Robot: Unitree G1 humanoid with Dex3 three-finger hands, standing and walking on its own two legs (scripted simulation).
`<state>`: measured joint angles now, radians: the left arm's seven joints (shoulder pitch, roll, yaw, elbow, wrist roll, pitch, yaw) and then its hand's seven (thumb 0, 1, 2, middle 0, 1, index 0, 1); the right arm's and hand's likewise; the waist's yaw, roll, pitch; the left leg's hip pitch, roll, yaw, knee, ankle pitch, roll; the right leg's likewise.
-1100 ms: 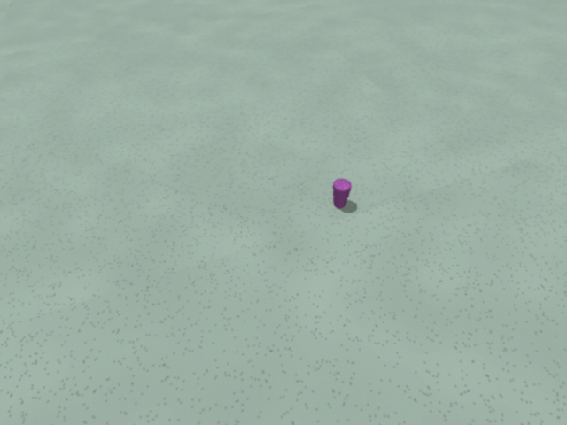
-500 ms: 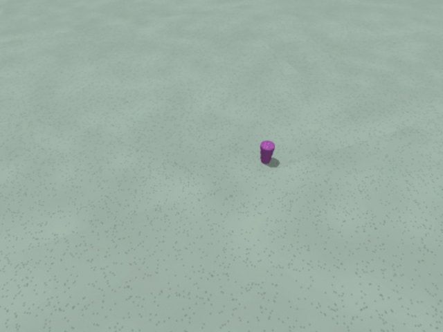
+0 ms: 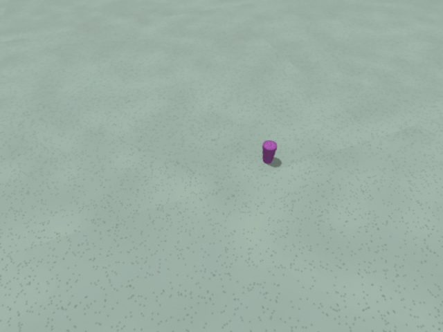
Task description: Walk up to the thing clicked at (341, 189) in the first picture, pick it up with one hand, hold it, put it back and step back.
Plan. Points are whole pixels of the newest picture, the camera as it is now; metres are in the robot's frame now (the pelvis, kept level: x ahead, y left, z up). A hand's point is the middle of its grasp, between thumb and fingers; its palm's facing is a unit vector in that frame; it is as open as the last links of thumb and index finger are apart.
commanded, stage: stand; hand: left
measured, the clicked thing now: (268, 153) +1.24 -0.24 -0.72
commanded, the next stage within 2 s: walk up in 0.02 s
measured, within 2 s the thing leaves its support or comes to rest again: neither
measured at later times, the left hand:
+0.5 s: hand (152, 313) +0.21 +0.17 -0.14, palm faces -0.17 -0.91 -0.38, open 7.4 cm
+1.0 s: hand (198, 194) +0.51 +0.10 -0.14, palm faces -0.42 -0.83 -0.36, open 7.4 cm
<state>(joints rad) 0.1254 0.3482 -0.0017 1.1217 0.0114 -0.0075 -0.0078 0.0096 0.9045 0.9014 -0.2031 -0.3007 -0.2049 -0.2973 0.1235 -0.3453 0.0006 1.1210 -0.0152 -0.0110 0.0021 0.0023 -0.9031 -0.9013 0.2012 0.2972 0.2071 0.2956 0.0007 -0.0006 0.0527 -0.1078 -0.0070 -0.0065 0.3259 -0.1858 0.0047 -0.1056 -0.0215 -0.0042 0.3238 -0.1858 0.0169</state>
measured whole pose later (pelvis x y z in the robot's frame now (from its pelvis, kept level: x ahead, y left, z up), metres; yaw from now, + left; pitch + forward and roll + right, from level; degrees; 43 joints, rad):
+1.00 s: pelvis +0.32 -0.13 -0.01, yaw -20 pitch -2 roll +1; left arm 0.23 0.45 0.05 0.86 0.01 -0.05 -0.09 0.01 0.91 0.90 -0.20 -0.30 -0.20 -0.30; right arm 0.38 -0.42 -0.06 0.86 -0.02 -0.09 0.05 0.00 -0.90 -0.90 0.20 0.30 0.21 0.30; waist -0.06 -0.04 0.08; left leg -0.13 0.06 0.14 0.47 -0.30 0.01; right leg -0.49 -0.06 0.01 0.77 -0.28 -0.01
